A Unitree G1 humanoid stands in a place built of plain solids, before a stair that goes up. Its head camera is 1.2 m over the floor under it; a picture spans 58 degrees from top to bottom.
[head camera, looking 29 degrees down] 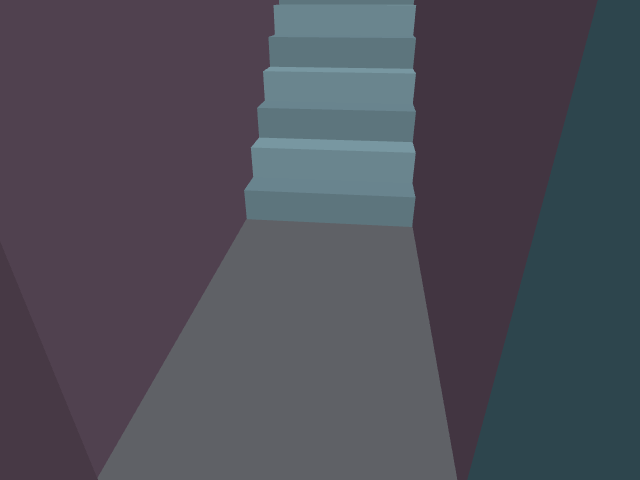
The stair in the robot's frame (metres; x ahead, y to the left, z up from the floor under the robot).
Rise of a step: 0.20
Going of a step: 0.23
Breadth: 1.02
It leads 6 degrees to the right of straight ahead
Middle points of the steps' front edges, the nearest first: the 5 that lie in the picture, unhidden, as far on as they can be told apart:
2.38 -0.05 0.20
2.61 -0.07 0.39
2.83 -0.10 0.59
3.06 -0.12 0.78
3.29 -0.15 0.98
